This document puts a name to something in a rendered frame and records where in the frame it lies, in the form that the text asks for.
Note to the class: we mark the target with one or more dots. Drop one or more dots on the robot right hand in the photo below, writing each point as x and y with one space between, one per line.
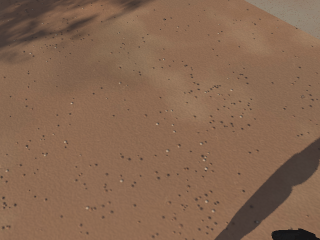
290 234

